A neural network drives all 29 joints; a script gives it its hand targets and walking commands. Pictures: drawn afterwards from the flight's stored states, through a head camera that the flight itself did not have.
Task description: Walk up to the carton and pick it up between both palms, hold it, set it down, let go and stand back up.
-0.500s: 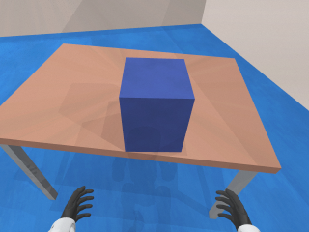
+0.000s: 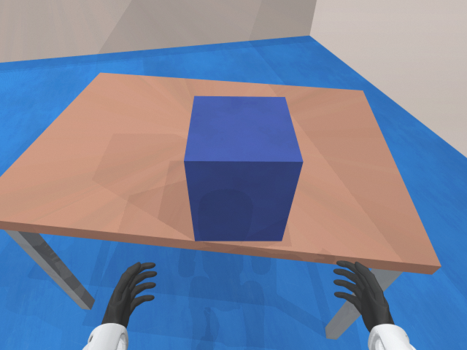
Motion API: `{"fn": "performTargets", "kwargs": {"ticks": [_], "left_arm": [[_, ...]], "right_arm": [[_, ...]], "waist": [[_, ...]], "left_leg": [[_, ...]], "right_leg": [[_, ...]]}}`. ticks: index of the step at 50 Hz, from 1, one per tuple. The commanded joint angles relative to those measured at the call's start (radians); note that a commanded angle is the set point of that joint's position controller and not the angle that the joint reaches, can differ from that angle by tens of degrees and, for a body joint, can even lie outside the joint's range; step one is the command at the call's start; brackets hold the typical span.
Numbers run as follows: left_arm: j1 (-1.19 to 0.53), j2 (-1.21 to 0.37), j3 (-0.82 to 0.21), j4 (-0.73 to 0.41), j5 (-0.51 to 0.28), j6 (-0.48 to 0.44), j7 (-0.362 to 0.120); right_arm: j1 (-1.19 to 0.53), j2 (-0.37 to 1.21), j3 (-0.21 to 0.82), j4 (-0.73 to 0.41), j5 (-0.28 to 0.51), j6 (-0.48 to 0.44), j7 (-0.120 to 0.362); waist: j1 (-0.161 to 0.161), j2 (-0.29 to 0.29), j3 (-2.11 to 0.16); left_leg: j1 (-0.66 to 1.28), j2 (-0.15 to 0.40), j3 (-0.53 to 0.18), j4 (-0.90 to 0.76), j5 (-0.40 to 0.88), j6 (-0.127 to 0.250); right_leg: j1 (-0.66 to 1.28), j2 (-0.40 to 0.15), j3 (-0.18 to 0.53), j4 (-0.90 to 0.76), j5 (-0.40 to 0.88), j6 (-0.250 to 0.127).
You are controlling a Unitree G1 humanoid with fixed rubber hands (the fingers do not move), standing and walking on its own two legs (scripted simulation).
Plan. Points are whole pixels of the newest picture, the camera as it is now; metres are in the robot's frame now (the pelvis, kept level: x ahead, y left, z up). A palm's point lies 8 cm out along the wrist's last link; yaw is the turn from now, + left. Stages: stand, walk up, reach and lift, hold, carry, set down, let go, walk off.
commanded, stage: reach and lift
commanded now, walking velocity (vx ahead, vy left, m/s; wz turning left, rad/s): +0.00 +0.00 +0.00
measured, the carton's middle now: (239, 170) +0.49 +0.04 +0.03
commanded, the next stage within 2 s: none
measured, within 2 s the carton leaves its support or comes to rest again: neither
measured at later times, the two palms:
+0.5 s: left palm (133, 266) +0.25 +0.20 +0.03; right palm (371, 278) +0.26 -0.19 +0.03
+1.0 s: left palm (137, 210) +0.32 +0.20 +0.09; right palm (370, 224) +0.33 -0.19 +0.08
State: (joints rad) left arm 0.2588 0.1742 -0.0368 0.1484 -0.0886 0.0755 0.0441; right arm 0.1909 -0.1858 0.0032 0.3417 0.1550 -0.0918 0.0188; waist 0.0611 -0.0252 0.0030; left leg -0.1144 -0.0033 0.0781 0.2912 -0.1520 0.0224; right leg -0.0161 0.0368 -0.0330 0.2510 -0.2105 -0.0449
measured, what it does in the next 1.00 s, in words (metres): stands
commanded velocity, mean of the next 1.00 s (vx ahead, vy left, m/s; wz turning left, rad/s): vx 0.00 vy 0.00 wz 0.00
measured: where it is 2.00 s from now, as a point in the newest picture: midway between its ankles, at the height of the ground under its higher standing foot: outside the picture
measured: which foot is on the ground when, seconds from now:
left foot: down 0.00-1.00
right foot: down 0.00-1.00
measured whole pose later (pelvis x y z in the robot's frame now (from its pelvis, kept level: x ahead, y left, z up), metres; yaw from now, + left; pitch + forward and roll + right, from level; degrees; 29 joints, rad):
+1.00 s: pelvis -0.01 -0.01 +0.00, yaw -1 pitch -1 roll +0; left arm -0.30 0.18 0.16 0.23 -0.07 0.32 -0.01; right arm -0.33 -0.22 0.05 0.43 0.27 0.11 -0.14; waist 0.03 -0.03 0.02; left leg -0.12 0.01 0.08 0.29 -0.15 0.01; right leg -0.04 0.06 0.00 0.26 -0.20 -0.06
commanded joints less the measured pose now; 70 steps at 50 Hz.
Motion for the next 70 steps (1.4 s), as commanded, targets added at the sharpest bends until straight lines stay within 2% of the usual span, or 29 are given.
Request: {"fn": "performTargets", "kwargs": {"ticks": [1,2,4,8,14,15,19,20,21,22,24,31,32,36,38,42,43,44,45,49,50,51,52,55,58,61,65,67,70], "left_arm": [[-0.104,0.080,0.045,-0.122,-0.013,-0.051,-0.016],[-0.095,0.100,0.061,-0.109,-0.023,-0.057,-0.018],[-0.117,0.100,0.059,-0.116,-0.028,-0.074,-0.032],[-0.205,0.125,0.081,-0.073,-0.042,-0.091,-0.059],[-0.334,0.100,0.072,-0.063,-0.054,-0.099,-0.052],[-0.346,0.102,0.069,-0.043,-0.050,-0.099,-0.049],[-0.405,0.097,0.085,0.032,-0.035,-0.076,-0.048],[-0.424,0.091,0.074,0.013,-0.031,-0.071,-0.045],[-0.468,0.083,0.077,-0.011,-0.035,-0.067,-0.040],[-0.492,0.083,0.081,0.004,-0.033,-0.059,-0.036],[-0.517,0.080,0.081,-0.021,-0.040,-0.050,-0.022],[-0.567,0.095,0.134,-0.040,-0.035,0.029,-0.027],[-0.584,0.094,0.144,-0.028,-0.035,0.046,-0.032],[-0.656,0.075,0.156,-0.078,-0.025,0.112,-0.036],[-0.676,0.064,0.160,-0.102,-0.017,0.144,-0.039],[-0.695,0.068,0.201,-0.102,0.007,0.200,-0.054],[-0.702,0.063,0.198,-0.069,0.013,0.213,-0.060],[-0.752,0.083,0.218,-0.078,0.016,0.218,-0.061],[-0.782,0.092,0.219,-0.052,0.021,0.224,-0.064],[-0.940,0.113,0.222,-0.032,0.011,0.221,-0.037],[-0.938,0.101,0.222,-0.019,0.010,0.217,-0.031],[-0.980,0.111,0.217,0.000,0.003,0.214,-0.027],[-0.974,0.115,0.225,0.024,0.000,0.212,-0.025],[-1.039,0.138,0.221,0.135,0.010,0.216,-0.029],[-1.111,0.159,0.237,0.189,0.011,0.224,-0.037],[-1.178,0.167,0.231,0.231,0.006,0.218,-0.030],[-1.273,0.167,0.195,0.339,-0.004,0.204,-0.012],[-1.307,0.161,0.186,0.371,-0.010,0.197,-0.008],[-1.372,0.168,0.169,0.402,-0.012,0.179,0.007]], "right_arm": [[-0.096,-0.078,-0.021,-0.198,0.022,-0.032,-0.037],[-0.097,-0.069,-0.023,-0.209,0.012,-0.029,-0.041],[-0.098,-0.042,0.000,-0.242,0.020,-0.031,-0.058],[-0.162,-0.025,0.018,-0.275,0.021,-0.022,-0.083],[-0.240,0.000,0.017,-0.232,0.034,0.006,-0.097],[-0.254,-0.013,0.015,-0.213,0.037,0.012,-0.097],[-0.313,-0.015,0.002,-0.142,0.035,0.044,-0.104],[-0.321,-0.016,-0.006,-0.132,0.039,0.049,-0.105],[-0.372,-0.023,-0.008,-0.151,0.043,0.052,-0.105],[-0.385,-0.031,-0.017,-0.138,0.040,0.058,-0.107],[-0.445,-0.030,-0.013,-0.179,0.055,0.057,-0.110],[-0.524,-0.072,0.015,-0.158,0.082,0.086,-0.130],[-0.565,-0.081,0.022,-0.153,0.087,0.095,-0.131],[-0.612,-0.104,0.024,-0.127,0.112,0.115,-0.139],[-0.638,-0.109,0.016,-0.113,0.108,0.122,-0.144],[-0.674,-0.117,0.027,-0.080,0.120,0.142,-0.154],[-0.682,-0.122,0.028,-0.063,0.115,0.150,-0.157],[-0.722,-0.128,0.027,-0.080,0.114,0.154,-0.159],[-0.752,-0.123,0.019,-0.042,0.115,0.167,-0.160],[-0.891,-0.131,-0.001,-0.047,0.118,0.188,-0.149],[-0.904,-0.122,0.011,-0.035,0.129,0.189,-0.147],[-0.944,-0.136,0.001,-0.022,0.132,0.191,-0.145],[-0.940,-0.126,0.009,-0.020,0.134,0.191,-0.143],[-1.008,-0.149,0.008,0.078,0.142,0.205,-0.144],[-1.088,-0.164,0.005,0.140,0.138,0.219,-0.150],[-1.151,-0.179,0.006,0.208,0.153,0.222,-0.142],[-1.241,-0.197,0.002,0.304,0.169,0.223,-0.123],[-1.287,-0.200,-0.002,0.343,0.159,0.220,-0.117],[-1.341,-0.216,-0.016,0.380,0.163,0.210,-0.111]], "waist": [[-0.005,0.009,-0.107],[0.008,-0.014,-0.102],[-0.006,-0.025,-0.118],[-0.001,-0.048,-0.097],[-0.019,0.013,-0.092],[-0.010,0.032,-0.092],[-0.014,0.038,-0.054],[-0.024,0.050,-0.072],[-0.013,0.052,-0.090],[-0.025,0.046,-0.092],[-0.006,0.048,-0.133],[-0.012,0.004,-0.253],[-0.018,-0.009,-0.233],[-0.011,0.023,-0.244],[-0.028,0.026,-0.239],[-0.040,0.023,-0.245],[-0.045,0.012,-0.216],[-0.031,0.016,-0.235],[-0.040,0.021,-0.227],[-0.023,0.032,-0.281],[-0.015,0.028,-0.303],[-0.026,0.029,-0.327],[-0.010,0.014,-0.347],[-0.013,0.036,-0.356],[-0.023,-0.002,-0.370],[-0.024,0.000,-0.387],[-0.025,0.035,-0.389],[-0.031,0.019,-0.435],[-0.035,0.051,-0.487]], "left_leg": [[0.276,0.005,-0.068,0.069,0.353,-0.061],[0.255,0.004,-0.067,0.057,0.327,-0.049],[0.236,0.000,-0.063,0.053,0.300,-0.036],[0.216,0.002,-0.071,0.040,0.218,-0.014],[0.234,0.017,-0.081,0.031,0.173,-0.016],[0.238,0.021,-0.080,0.037,0.173,-0.018],[0.214,0.024,-0.076,0.032,0.119,-0.023],[0.218,0.025,-0.081,0.027,0.118,-0.019],[0.223,0.025,-0.076,0.033,0.126,-0.027],[0.217,0.028,-0.074,0.035,0.123,-0.026],[0.206,0.025,-0.079,0.049,0.158,-0.025],[0.214,0.025,-0.079,0.069,0.312,-0.033],[0.231,0.022,-0.077,0.062,0.314,-0.032],[0.281,0.029,-0.083,0.068,0.384,-0.043],[0.300,0.029,-0.075,0.072,0.418,-0.048],[0.298,0.019,-0.068,0.065,0.434,-0.040],[0.281,0.019,-0.064,0.057,0.421,-0.037],[0.267,0.022,-0.062,0.057,0.399,-0.037],[0.257,0.020,-0.054,0.048,0.355,-0.032],[0.217,0.025,-0.049,0.042,0.261,-0.018],[0.217,0.022,-0.041,0.050,0.270,-0.017],[0.208,0.025,-0.044,0.058,0.264,-0.016],[0.192,0.023,-0.042,0.059,0.263,-0.012],[0.164,0.012,-0.042,0.067,0.253,-0.013],[0.154,0.015,-0.043,0.072,0.250,-0.012],[0.178,0.023,-0.050,0.083,0.253,-0.017],[0.197,0.027,-0.056,0.095,0.245,-0.025],[0.219,0.028,-0.060,0.108,0.273,-0.031],[0.216,0.029,-0.071,0.120,0.298,-0.040]], "right_leg": [[-0.234,-0.033,0.062,-0.056,0.212,0.035],[-0.234,-0.036,0.066,-0.052,0.213,0.045],[-0.200,-0.048,0.081,-0.040,0.278,0.055],[-0.214,-0.070,0.103,-0.043,0.244,0.067],[-0.292,-0.074,0.097,-0.064,0.062,0.054],[-0.297,-0.071,0.102,-0.065,0.053,0.048],[-0.322,-0.066,0.101,-0.067,-0.032,0.038],[-0.315,-0.061,0.095,-0.066,-0.033,0.029],[-0.314,-0.053,0.089,-0.061,-0.040,0.024],[-0.309,-0.055,0.094,-0.058,-0.034,0.026],[-0.296,-0.047,0.092,-0.043,0.000,0.034],[-0.163,-0.032,0.084,0.010,0.323,0.054],[-0.164,-0.025,0.075,0.003,0.321,0.060],[-0.162,-0.013,0.072,-0.009,0.343,0.058],[-0.170,-0.012,0.063,-0.012,0.361,0.059],[-0.110,-0.020,0.070,-0.007,0.486,0.075],[-0.120,-0.018,0.067,-0.007,0.486,0.078],[-0.096,-0.020,0.072,0.000,0.474,0.079],[-0.099,-0.031,0.075,-0.004,0.439,0.085],[-0.146,-0.030,0.072,-0.005,0.311,0.077],[-0.157,-0.027,0.067,0.000,0.317,0.078],[-0.167,-0.024,0.064,0.008,0.319,0.079],[-0.161,-0.024,0.067,0.014,0.336,0.083],[-0.161,-0.023,0.066,0.034,0.361,0.095],[-0.152,-0.021,0.066,0.037,0.373,0.101],[-0.195,-0.017,0.059,0.030,0.349,0.096],[-0.281,0.001,0.035,0.016,0.236,0.075],[-0.287,0.001,0.020,0.016,0.251,0.072],[-0.300,0.007,0.014,0.024,0.259,0.067]]}}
